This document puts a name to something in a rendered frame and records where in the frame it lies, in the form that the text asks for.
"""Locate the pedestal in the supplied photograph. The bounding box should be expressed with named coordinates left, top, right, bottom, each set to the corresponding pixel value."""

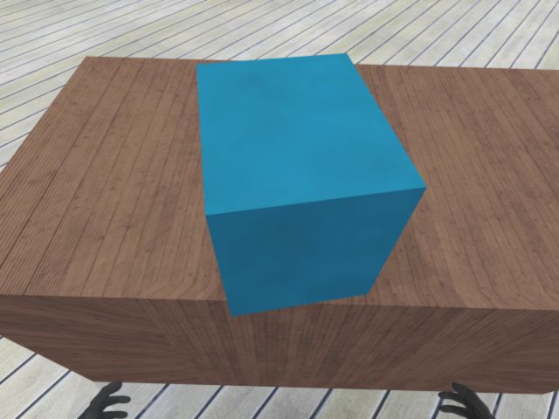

left=0, top=56, right=559, bottom=395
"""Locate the left robot hand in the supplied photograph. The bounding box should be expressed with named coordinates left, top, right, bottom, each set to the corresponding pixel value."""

left=79, top=381, right=131, bottom=419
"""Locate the carton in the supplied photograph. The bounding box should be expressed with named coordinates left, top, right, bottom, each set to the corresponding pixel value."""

left=197, top=53, right=427, bottom=317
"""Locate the right robot hand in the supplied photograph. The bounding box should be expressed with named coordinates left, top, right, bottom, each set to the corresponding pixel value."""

left=438, top=382, right=496, bottom=419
